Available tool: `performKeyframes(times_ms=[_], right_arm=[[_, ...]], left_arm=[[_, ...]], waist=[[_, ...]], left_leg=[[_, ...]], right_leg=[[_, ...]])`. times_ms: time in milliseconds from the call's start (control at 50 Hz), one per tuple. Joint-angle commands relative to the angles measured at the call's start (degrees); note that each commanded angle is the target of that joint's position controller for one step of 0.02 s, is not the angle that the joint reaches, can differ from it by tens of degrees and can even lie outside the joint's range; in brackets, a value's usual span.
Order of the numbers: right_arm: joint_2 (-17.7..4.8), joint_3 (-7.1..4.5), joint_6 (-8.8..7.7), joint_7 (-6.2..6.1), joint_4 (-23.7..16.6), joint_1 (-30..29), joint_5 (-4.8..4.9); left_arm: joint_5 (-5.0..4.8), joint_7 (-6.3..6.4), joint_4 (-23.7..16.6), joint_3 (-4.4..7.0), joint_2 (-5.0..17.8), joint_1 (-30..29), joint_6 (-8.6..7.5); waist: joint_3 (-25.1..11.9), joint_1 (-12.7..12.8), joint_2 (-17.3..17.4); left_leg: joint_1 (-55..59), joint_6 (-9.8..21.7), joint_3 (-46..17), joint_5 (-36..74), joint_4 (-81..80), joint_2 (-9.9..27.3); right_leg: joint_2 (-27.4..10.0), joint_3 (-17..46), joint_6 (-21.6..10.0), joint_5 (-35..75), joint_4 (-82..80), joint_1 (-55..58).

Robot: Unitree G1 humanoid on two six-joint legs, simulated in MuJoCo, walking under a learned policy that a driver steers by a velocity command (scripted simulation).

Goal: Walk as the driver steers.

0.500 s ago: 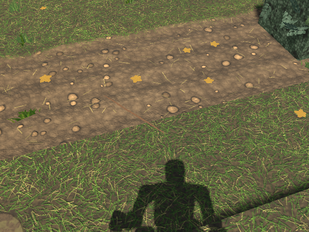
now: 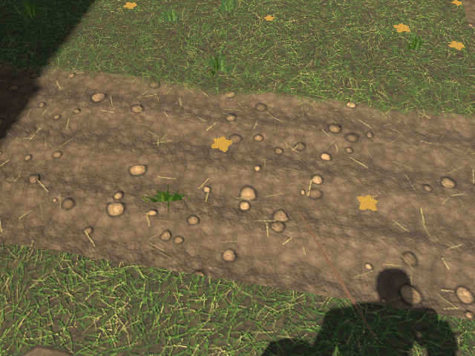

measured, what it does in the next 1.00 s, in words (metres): goes down, turning right: left foot 0.17 m lower, then right foot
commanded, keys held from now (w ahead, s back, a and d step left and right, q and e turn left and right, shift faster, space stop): w+q+shift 0.14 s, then q+shift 0.02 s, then e+shift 0.84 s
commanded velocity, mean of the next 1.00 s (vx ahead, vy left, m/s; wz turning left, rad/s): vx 0.37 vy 0.00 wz -0.23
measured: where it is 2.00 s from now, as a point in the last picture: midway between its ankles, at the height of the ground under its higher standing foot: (237, 332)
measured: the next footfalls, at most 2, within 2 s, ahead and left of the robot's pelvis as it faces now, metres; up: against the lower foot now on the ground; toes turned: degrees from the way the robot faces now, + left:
left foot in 0.18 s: +0.31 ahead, +0.02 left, -0.17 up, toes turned +13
right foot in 0.48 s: +0.64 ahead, -0.05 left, -0.17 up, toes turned +8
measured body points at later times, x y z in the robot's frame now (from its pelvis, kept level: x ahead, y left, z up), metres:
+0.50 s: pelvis +0.45 +0.00 -0.18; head +0.50 -0.01 +0.26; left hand +0.48 +0.25 -0.31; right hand +0.51 -0.24 -0.34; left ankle +0.28 +0.02 -0.83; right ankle +0.60 -0.05 -0.89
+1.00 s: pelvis +0.59 +0.04 -0.15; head +0.63 +0.03 +0.30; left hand +0.76 +0.32 -0.26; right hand +0.70 -0.27 -0.24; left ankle +0.66 +0.15 -0.88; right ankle +0.60 -0.05 -0.89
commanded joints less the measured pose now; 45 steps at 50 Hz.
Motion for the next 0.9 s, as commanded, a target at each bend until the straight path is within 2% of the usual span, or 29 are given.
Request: performKeyframes(times_ms=[20,40,60,80,120,140,160,180,200,220,240,260,280,300,340,380,400,440,460,480,500,520,560,580,600,700,780,840,900], right_arm=[[5.65,2.59,-1.82,2.29,-3.37,-4.56,0.08],[6.25,3.01,-1.78,2.71,-1.36,-1.67,1.19],[5.27,2.96,-1.53,2.75,-0.06,0.59,1.08],[3.83,2.88,-1.33,2.37,0.89,1.25,0.60],[2.28,3.26,-0.87,0.56,1.39,-0.08,-2.30],[1.52,2.84,-0.35,-0.44,3.79,6.18,-1.91],[-0.28,2.35,-0.03,-1.39,6.41,12.97,-2.50],[-2.72,1.20,-0.19,-2.42,9.04,20.23,-3.04],[-6.74,0.21,-1.15,-3.12,11.53,27.53,-0.68],[-12.03,0.01,-2.34,-3.85,12.29,27.93,-0.10],[-8.70,0.71,-3.53,-3.80,9.83,27.54,0.38],[-5.69,1.35,-3.60,-3.94,9.30,22.84,0.15],[-5.35,2.05,-3.20,-4.73,7.64,12.59,1.11],[-3.61,2.61,-4.16,-4.86,6.98,9.89,1.70],[0.97,4.27,-6.38,-4.35,8.04,8.19,1.25],[2.05,4.59,-7.87,-4.78,8.66,6.32,1.84],[2.34,4.44,-8.13,-4.60,9.01,7.15,2.74],[0.56,3.78,-7.46,-5.08,8.29,4.18,4.01],[-0.32,3.45,-6.75,-5.52,7.02,0.68,4.31],[-0.47,2.92,-6.03,-5.94,6.20,0.05,4.34],[2.93,3.42,-5.04,-5.70,3.52,7.01,3.31],[4.60,4.63,-4.30,-5.87,3.47,11.70,2.10],[4.19,4.79,-2.71,-6.12,2.46,6.95,1.23],[4.45,4.91,-1.97,-6.08,1.54,5.19,0.65],[4.53,5.03,-0.86,-6.01,0.88,4.03,-0.04],[4.38,5.76,0.57,-6.18,-2.06,1.28,0.90],[2.50,5.45,1.64,-6.23,-4.57,-4.37,1.39],[1.96,5.47,1.15,-6.40,-5.45,-7.35,1.58],[1.28,5.52,-0.20,-6.55,-5.75,-7.57,2.07]], left_arm=[[0.01,0.45,-1.75,-1.77,-1.60,-4.59,-2.98],[-0.21,0.81,-1.61,-2.11,-1.58,-6.15,-2.58],[0.11,1.21,-1.67,-2.40,-1.12,-5.91,-1.90],[0.67,1.32,-1.46,-2.35,0.51,-4.90,-1.35],[0.04,1.50,0.02,-1.98,3.94,0.52,0.20],[0.76,1.83,0.86,-1.74,5.04,1.80,1.43],[0.93,2.48,1.23,-1.80,4.77,3.36,3.06],[0.68,2.42,1.39,-1.15,3.58,0.62,4.40],[1.55,1.75,-0.77,-1.32,0.81,-6.26,4.84],[-0.52,1.42,-5.81,-2.86,-1.20,2.37,3.77],[-0.95,1.42,-5.78,-2.89,1.49,-0.51,2.82],[-0.61,1.41,-4.22,-2.16,3.70,-0.94,3.03],[0.25,0.54,-5.25,-2.18,1.89,-2.31,3.92],[1.83,0.54,-4.48,-2.21,1.24,-1.33,4.91],[1.32,0.24,-3.63,-2.58,-0.54,-2.31,5.79],[-1.23,-0.79,-3.75,-2.93,-4.08,-3.50,5.02],[-1.36,-0.97,-3.70,-2.61,-3.38,-1.76,4.55],[0.09,-1.00,-1.77,-1.70,-2.32,4.02,4.60],[0.61,-1.21,0.09,-0.94,-1.44,9.95,4.55],[0.61,-1.54,0.08,0.41,1.87,12.97,4.71],[-0.20,-1.42,-2.15,0.87,6.01,7.67,5.74],[-1.27,-1.40,-4.29,1.58,7.63,2.58,6.26],[-0.82,-0.40,-6.99,0.51,1.59,-3.87,8.07],[-0.60,-0.05,-7.60,0.11,0.35,-4.75,8.44],[-0.80,-0.05,-7.51,-0.10,-0.24,-3.56,8.48],[-0.53,-0.05,-9.91,1.77,5.17,-4.72,8.56],[-1.02,0.07,-12.51,2.95,6.86,-6.63,10.52],[-0.50,-0.06,-13.62,3.44,7.13,-7.29,11.44],[0.01,-0.42,-14.34,3.84,7.80,-8.02,11.62]], waist=[[3.55,-3.56,-3.33],[2.90,-5.51,-4.18],[2.17,-6.63,-2.81],[2.48,-6.96,-1.92],[3.08,-6.06,-0.95],[-0.86,-7.99,-1.94],[0.66,-10.46,-4.15],[3.42,-14.50,0.53],[4.24,-17.51,3.36],[-5.11,-7.70,10.83],[-11.55,-11.30,0.31],[-6.52,-8.21,-5.55],[-4.37,-2.41,-9.52],[-0.48,-0.59,-5.87],[4.12,0.20,-7.23],[0.80,0.46,-1.93],[-0.85,0.43,1.10],[-4.57,3.42,-0.09],[-6.44,7.45,-1.85],[-8.17,10.57,-9.39],[-12.03,2.57,-21.67],[-17.41,0.37,-17.95],[-8.05,-1.56,-3.09],[-6.13,-2.40,-0.92],[-4.80,-2.55,-0.48],[-10.53,-2.97,-3.54],[-9.89,-1.52,-7.55],[-7.04,-0.18,-9.76],[-6.25,0.42,-10.98]], left_leg=[[13.69,0.73,5.69,30.32,-13.87,-2.36],[22.21,1.16,6.87,36.55,-14.81,-3.11],[26.45,1.55,8.43,38.55,-14.68,-4.06],[26.84,1.77,10.70,35.43,-15.57,-5.16],[28.15,2.06,15.37,24.52,-20.01,-8.41],[33.28,2.58,13.34,20.22,-22.26,-8.54],[36.76,4.37,8.69,16.81,-28.95,-5.29],[44.63,9.58,-2.34,15.55,-38.95,-1.11],[53.28,9.47,-4.34,37.21,-36.62,2.55],[74.69,7.82,-9.33,72.12,-13.89,12.81],[76.86,6.69,-14.04,53.81,-18.70,14.50],[66.21,7.16,-15.91,43.55,-23.85,14.38],[51.03,10.59,-16.34,32.12,-31.04,14.06],[38.00,13.99,-18.56,39.43,-30.79,17.66],[23.59,9.48,-8.97,46.46,-34.52,11.39],[20.28,3.86,-0.30,43.77,-34.47,4.25],[21.01,2.87,0.04,44.28,-29.59,4.05],[24.63,-0.10,2.64,45.11,-18.35,2.79],[23.21,-1.87,4.51,36.23,-6.80,0.79],[19.53,-5.08,9.24,-0.02,18.63,-7.53],[8.56,-7.61,6.18,-39.80,34.84,-16.49],[3.98,-6.84,-2.38,-37.80,37.11,-12.05],[2.39,-6.98,-3.63,-33.26,30.00,-7.26],[2.82,-7.44,-3.88,-32.86,25.30,-5.85],[5.98,-7.82,-3.26,-31.37,21.63,-5.45],[8.43,-10.71,-3.42,-24.44,6.57,-5.78],[7.16,-11.23,-5.82,-22.49,0.60,-6.05],[6.96,-10.48,-7.50,-22.79,-5.16,-6.83],[10.39,-9.05,-8.34,-24.30,-11.42,-8.10]], right_leg=[[-7.97,-0.90,-2.43,12.21,-4.89,-16.36],[-7.32,-2.66,-2.02,11.38,-2.79,-21.80],[-7.21,-4.34,-2.07,12.55,0.65,-22.55],[-7.58,-4.88,-2.01,18.28,4.63,-19.36],[-8.82,-5.71,-1.47,38.90,18.40,-11.61],[-9.93,-4.92,-1.53,50.37,29.99,-7.90],[-12.23,-2.05,-1.12,52.19,46.02,-10.13],[-6.31,-1.04,-0.10,26.97,73.42,-21.38],[1.59,0.01,-2.34,-16.61,89.64,-35.28],[-3.33,9.80,-4.00,-18.42,83.92,-54.58],[-5.02,14.66,-6.52,-10.09,73.17,-58.56],[-5.06,12.94,-6.23,-3.12,70.76,-57.77],[-5.49,11.65,-2.96,4.13,59.02,-50.21],[-6.77,14.13,-0.48,2.96,50.77,-42.87],[-6.15,13.37,-0.15,8.24,33.31,-30.17],[-2.84,8.25,-2.29,22.48,23.48,-18.39],[-1.49,6.51,-3.73,24.99,21.16,-14.74],[2.33,4.61,-7.12,26.68,17.48,-9.77],[2.85,5.82,-9.35,31.32,12.11,-3.68],[-2.21,14.93,-15.09,56.47,6.06,0.56],[-15.26,38.20,-23.84,98.93,5.57,6.90],[-19.66,43.73,-26.64,91.58,3.27,9.59],[-14.76,39.37,-22.30,61.88,0.64,-3.08],[-12.70,37.60,-21.06,56.07,-1.30,-7.38],[-10.49,35.92,-19.43,58.02,-2.43,-12.14],[-4.84,32.65,-14.22,60.30,-0.20,-12.24],[-3.27,39.17,-10.80,36.87,-2.61,-12.14],[-2.64,44.05,-10.52,24.76,-3.77,-11.32],[-2.75,47.51,-10.50,27.63,-2.31,-10.26]])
